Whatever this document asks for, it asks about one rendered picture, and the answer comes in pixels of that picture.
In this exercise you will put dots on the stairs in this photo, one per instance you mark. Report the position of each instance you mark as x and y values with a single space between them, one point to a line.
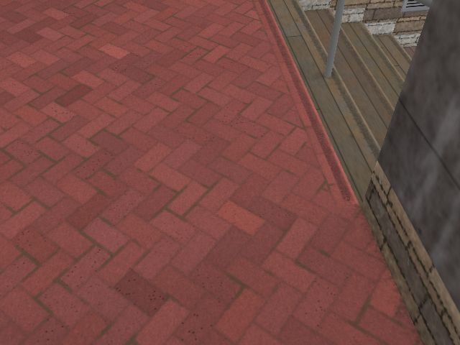
357 102

